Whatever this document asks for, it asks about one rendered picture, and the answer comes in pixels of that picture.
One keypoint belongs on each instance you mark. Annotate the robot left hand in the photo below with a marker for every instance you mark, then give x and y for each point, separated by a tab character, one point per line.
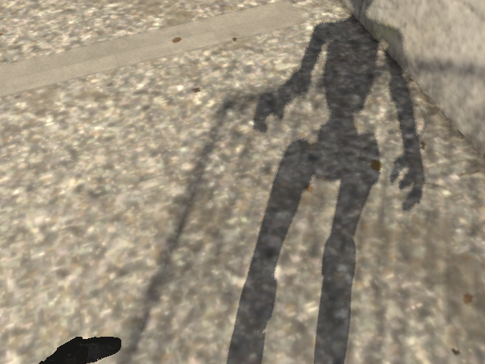
83	351

